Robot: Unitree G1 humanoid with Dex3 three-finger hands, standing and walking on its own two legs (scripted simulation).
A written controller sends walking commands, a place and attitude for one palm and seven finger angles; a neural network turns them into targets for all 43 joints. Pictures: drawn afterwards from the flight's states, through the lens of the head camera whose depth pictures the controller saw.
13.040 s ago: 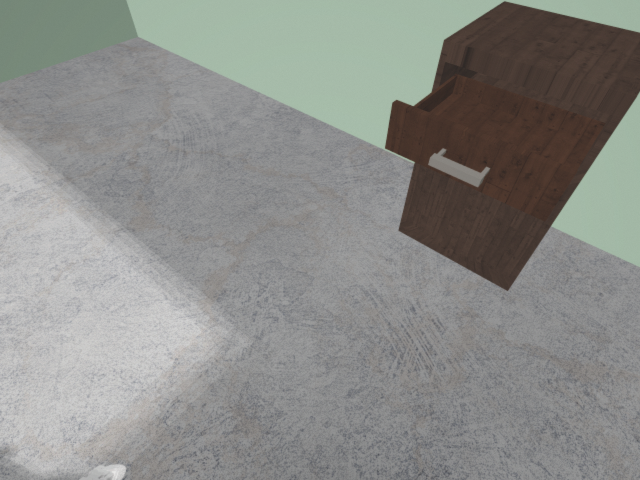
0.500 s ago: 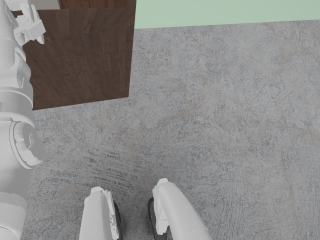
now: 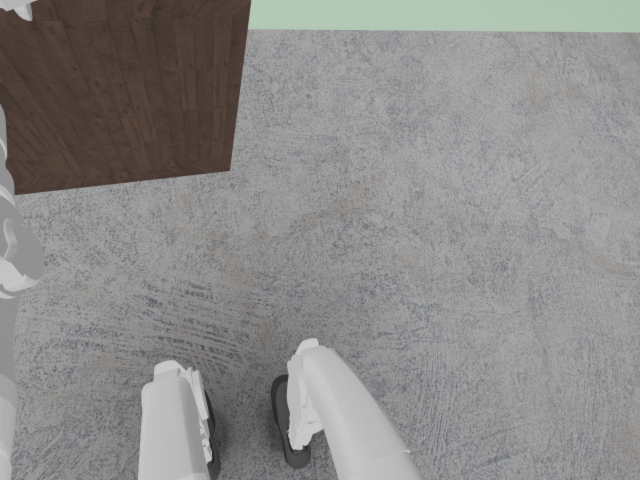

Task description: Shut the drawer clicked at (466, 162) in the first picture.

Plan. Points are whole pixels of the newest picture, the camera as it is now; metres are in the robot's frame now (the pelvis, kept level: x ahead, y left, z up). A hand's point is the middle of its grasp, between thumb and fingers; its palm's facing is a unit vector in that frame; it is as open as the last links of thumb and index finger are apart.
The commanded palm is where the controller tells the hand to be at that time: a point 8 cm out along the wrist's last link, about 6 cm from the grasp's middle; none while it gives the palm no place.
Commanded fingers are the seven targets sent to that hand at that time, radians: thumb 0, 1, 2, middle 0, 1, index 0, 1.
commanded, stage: pull the fist back off the drawer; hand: left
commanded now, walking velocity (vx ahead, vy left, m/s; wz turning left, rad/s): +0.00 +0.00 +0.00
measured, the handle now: out of the picture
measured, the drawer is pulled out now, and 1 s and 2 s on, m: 0.00 0.00 0.00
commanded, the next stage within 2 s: draw the hand back to the body in 0.54 s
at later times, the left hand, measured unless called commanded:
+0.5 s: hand out of the picture +0.60 +0.19 +0.08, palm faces +0.11 -0.99 -0.04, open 3.2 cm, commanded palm +0.58 +0.20 +0.08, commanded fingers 0.00 0.90 0.90 -1.40 -1.60 -1.40 -1.60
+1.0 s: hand out of the picture +0.49 +0.20 +0.15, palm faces +0.13 -0.99 -0.05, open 3.3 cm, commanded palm +0.45 +0.24 +0.16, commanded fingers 0.00 0.90 0.90 -1.40 -1.60 -1.40 -1.60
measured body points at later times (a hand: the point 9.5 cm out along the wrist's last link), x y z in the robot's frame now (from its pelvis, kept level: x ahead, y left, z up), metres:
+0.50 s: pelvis +0.02 +0.01 +0.03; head +0.22 +0.05 +0.43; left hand +0.59 +0.24 +0.08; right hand -0.01 -0.24 -0.07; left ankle +0.07 +0.10 -0.56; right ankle +0.05 -0.11 -0.56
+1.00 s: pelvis +0.08 +0.00 +0.11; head +0.20 +0.02 +0.54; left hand +0.48 +0.25 +0.15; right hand +0.17 -0.24 -0.01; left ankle +0.07 +0.10 -0.56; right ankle +0.05 -0.11 -0.56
